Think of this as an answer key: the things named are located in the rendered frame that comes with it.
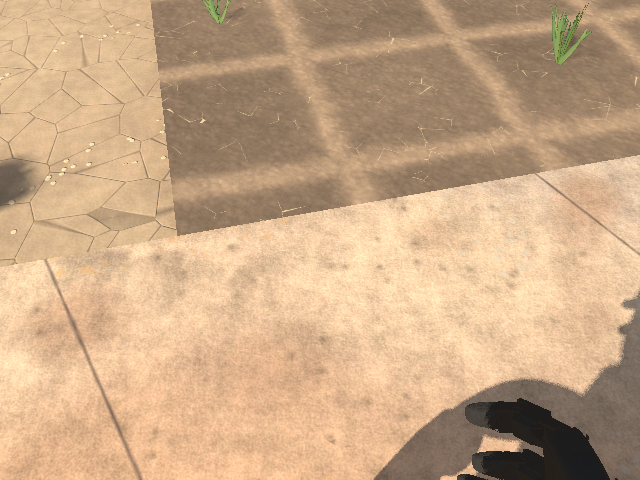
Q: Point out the right robot hand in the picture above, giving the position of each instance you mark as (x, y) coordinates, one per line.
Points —
(568, 454)

